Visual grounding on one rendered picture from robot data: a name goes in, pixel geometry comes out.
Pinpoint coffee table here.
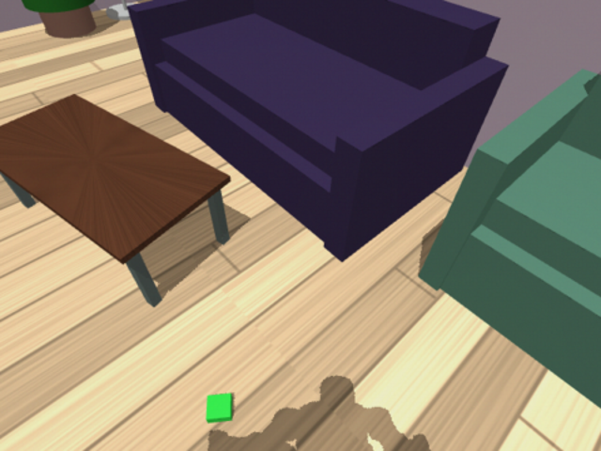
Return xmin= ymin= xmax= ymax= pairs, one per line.
xmin=0 ymin=94 xmax=231 ymax=307

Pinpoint sofa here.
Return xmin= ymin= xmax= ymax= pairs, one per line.
xmin=127 ymin=0 xmax=509 ymax=262

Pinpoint potted plant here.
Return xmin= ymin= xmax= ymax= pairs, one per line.
xmin=22 ymin=0 xmax=96 ymax=39

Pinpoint armchair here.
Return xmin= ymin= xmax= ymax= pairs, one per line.
xmin=418 ymin=69 xmax=601 ymax=409

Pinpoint small box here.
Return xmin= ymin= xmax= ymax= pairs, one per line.
xmin=206 ymin=393 xmax=232 ymax=423

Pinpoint floor lamp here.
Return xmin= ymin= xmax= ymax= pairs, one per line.
xmin=106 ymin=0 xmax=135 ymax=21

